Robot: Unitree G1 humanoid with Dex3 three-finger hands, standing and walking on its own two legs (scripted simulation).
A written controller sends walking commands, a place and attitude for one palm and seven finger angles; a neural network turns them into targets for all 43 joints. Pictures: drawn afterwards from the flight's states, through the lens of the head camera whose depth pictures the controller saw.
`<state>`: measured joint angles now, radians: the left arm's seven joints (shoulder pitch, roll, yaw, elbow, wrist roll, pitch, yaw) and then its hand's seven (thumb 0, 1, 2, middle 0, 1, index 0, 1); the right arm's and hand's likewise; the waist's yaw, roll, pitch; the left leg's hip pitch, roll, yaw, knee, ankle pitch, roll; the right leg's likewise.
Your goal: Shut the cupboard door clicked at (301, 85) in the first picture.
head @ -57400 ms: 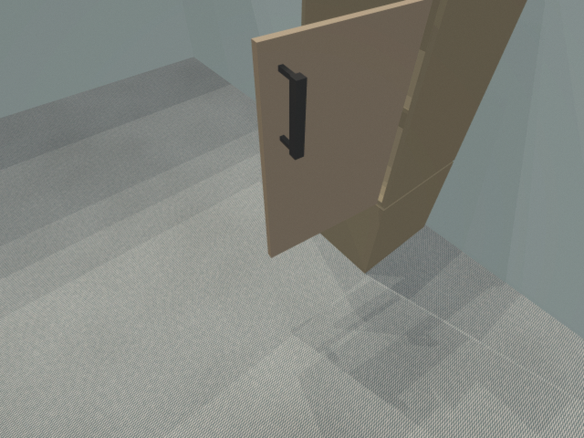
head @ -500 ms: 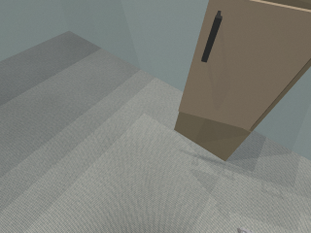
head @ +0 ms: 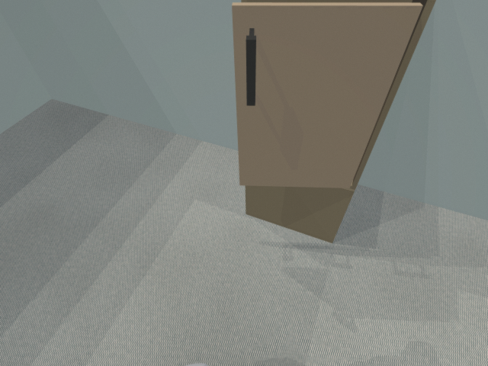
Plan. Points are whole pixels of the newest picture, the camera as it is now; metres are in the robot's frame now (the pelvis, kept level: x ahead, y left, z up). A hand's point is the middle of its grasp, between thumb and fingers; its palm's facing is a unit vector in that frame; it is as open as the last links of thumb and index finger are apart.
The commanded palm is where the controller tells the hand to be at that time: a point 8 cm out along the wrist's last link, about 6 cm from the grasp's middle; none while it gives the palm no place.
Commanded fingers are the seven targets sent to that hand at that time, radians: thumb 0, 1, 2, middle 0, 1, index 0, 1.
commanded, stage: take the last steps up to it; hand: left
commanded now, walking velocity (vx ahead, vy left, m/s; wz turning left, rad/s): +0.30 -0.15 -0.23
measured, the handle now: (251, 68) +0.72 +0.00 +0.12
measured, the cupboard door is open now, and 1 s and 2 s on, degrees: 20 20 20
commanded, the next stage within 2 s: come to a stop and stand still in 0.68 s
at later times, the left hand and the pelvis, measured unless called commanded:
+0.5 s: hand (163, 335) +0.21 +0.18 -0.17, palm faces -0.12 -0.98 -0.15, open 7.4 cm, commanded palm none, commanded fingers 0.00 0.90 0.90 -0.20 -0.30 -0.20 -0.30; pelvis +0.12 -0.01 +0.01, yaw -7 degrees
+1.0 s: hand (230, 266) +0.36 +0.05 -0.16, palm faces -0.08 -0.97 -0.22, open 7.2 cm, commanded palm none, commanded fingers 0.00 0.90 0.90 -0.20 -0.30 -0.20 -0.30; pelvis +0.27 -0.12 +0.00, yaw -7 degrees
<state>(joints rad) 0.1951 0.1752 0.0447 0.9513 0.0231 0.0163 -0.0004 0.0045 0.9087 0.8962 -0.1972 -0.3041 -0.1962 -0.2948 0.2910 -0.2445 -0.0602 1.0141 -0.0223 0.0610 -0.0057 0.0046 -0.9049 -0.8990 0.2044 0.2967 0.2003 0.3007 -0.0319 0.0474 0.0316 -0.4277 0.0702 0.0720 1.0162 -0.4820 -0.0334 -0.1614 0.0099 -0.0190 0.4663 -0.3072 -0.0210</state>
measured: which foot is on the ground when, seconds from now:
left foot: up 0.00-0.16, down 0.18-0.68, up 0.70-1.00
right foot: down 0.00-0.18, up 0.20-0.66, down 0.68-1.00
